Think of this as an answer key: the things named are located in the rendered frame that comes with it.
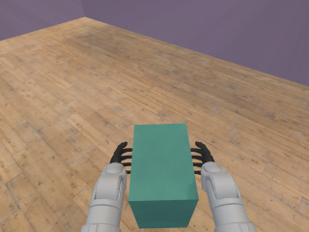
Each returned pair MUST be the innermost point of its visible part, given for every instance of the right robot hand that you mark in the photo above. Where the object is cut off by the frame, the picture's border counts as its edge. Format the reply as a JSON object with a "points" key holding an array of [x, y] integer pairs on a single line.
{"points": [[206, 156]]}

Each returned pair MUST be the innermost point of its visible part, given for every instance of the robot right forearm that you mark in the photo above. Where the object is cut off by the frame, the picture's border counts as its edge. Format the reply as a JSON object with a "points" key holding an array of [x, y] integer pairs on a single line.
{"points": [[227, 207]]}

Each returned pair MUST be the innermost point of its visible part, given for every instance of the carton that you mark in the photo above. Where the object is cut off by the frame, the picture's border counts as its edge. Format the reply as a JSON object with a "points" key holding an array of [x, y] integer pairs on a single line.
{"points": [[162, 186]]}

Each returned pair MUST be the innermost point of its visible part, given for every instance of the left robot hand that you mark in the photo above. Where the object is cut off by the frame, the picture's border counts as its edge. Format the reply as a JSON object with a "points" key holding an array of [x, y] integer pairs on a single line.
{"points": [[117, 157]]}

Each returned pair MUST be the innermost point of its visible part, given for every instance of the robot left forearm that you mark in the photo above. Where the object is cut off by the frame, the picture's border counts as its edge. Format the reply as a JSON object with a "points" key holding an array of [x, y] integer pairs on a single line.
{"points": [[107, 200]]}

